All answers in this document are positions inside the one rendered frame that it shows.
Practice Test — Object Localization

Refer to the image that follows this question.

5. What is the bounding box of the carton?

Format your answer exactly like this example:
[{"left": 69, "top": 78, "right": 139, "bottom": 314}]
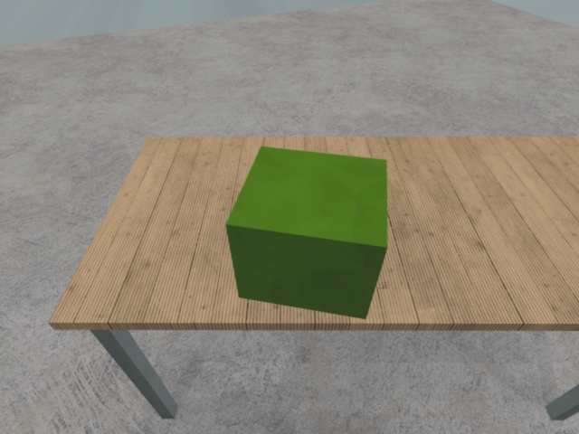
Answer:
[{"left": 225, "top": 146, "right": 387, "bottom": 319}]

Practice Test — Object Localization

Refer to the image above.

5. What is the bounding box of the table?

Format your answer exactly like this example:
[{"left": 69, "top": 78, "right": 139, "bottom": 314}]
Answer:
[{"left": 48, "top": 137, "right": 579, "bottom": 420}]

